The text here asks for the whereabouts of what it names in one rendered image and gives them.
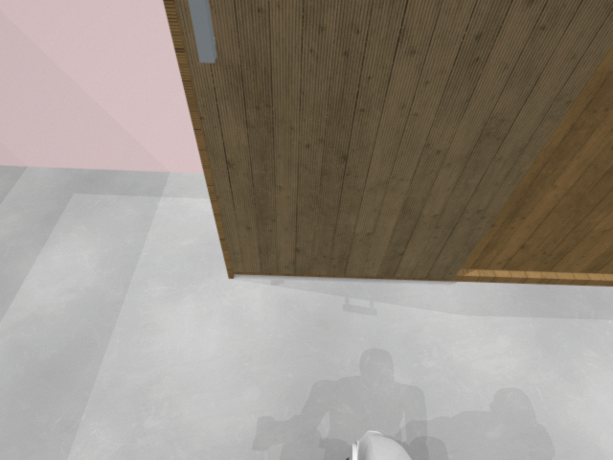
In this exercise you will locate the robot right thigh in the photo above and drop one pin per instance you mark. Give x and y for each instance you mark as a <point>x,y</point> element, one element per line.
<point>377,448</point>

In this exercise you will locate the handle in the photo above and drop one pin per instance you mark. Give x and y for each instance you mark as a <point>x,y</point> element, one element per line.
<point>203,30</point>

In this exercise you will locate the wardrobe door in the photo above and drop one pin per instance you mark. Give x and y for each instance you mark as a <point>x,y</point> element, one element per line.
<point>381,137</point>
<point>560,216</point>

